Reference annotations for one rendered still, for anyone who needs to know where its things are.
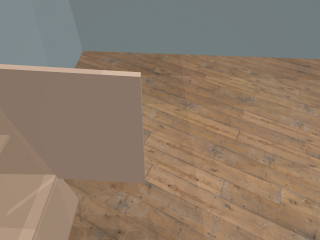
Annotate cupboard door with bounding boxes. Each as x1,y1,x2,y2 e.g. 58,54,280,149
0,64,146,184

